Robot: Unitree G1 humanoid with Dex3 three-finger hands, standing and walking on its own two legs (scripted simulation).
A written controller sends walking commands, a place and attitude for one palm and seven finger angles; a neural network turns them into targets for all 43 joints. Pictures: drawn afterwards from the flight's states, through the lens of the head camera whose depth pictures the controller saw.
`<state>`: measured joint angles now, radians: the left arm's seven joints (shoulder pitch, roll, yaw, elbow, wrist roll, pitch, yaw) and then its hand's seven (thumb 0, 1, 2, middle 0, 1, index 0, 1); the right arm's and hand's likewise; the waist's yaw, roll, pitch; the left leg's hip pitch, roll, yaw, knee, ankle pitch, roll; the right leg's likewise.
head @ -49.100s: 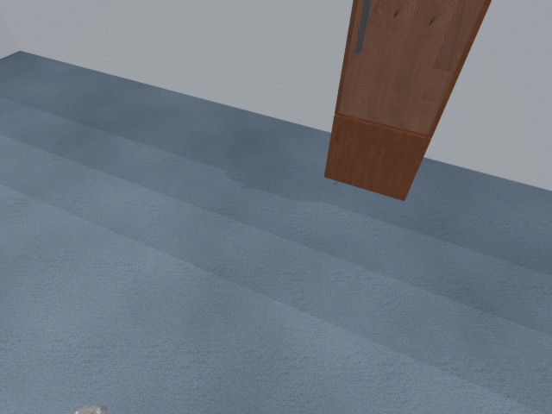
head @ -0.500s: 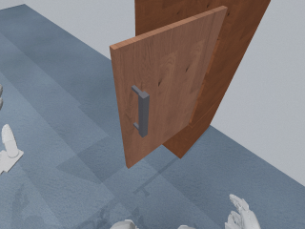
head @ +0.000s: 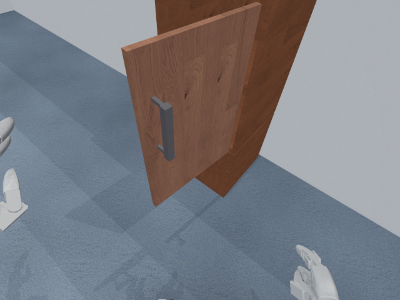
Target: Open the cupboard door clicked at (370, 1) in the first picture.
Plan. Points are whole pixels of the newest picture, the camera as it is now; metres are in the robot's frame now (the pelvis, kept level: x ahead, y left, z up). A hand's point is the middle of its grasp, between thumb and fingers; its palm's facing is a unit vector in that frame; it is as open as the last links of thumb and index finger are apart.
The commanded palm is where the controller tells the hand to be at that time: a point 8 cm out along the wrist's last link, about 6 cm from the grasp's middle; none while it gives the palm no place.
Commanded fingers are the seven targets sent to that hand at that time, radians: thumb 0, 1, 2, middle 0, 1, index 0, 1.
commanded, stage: stop stepping back and stand still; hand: left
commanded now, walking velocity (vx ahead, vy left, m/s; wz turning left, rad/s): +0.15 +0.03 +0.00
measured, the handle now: (163, 130) +0.48 +0.12 +0.05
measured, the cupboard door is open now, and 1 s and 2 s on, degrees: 82 82 82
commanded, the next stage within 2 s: let the arm hang, fingers relaxed in 0.84 s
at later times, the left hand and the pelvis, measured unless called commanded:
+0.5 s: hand out of the picture +0.15 +0.26 +0.17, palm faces +0.40 -0.78 -0.47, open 7.4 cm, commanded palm +0.08 +0.31 +0.18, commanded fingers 0.00 0.90 0.90 -0.20 -0.30 -0.20 -0.30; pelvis -0.06 +0.00 +0.01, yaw +1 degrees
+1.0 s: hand (5, 271) +0.14 +0.28 +0.11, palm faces +0.30 -0.82 -0.49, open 7.4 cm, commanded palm none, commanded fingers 0.00 0.90 0.90 -0.20 -0.30 -0.20 -0.30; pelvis -0.07 +0.02 +0.01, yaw +2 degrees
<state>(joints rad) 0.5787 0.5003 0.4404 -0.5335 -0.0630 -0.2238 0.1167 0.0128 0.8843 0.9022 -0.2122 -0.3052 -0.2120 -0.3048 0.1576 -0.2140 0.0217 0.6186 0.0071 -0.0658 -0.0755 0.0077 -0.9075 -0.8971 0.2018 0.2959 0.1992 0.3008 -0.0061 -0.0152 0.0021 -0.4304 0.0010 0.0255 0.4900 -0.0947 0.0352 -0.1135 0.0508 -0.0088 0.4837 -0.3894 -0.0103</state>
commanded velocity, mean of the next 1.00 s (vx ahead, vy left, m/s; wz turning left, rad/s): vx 0.04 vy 0.00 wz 0.00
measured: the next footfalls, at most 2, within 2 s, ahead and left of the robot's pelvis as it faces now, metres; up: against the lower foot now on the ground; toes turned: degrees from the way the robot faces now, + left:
left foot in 0.28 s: +0.03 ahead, +0.12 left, +0.00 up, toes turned +1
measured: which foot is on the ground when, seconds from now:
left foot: down 0.00-0.14, up 0.16-0.26, down 0.28-1.00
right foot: down 0.00-1.00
